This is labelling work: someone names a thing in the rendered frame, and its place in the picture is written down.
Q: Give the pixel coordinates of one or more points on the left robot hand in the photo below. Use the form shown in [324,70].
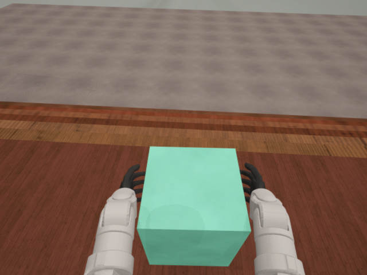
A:
[130,176]

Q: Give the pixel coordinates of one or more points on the robot left forearm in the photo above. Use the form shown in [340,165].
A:
[112,253]

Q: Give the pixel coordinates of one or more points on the right robot hand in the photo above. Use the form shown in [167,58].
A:
[255,181]

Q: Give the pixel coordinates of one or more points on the carton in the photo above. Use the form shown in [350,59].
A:
[193,210]

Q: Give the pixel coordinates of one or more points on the robot right forearm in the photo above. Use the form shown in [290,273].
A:
[275,248]

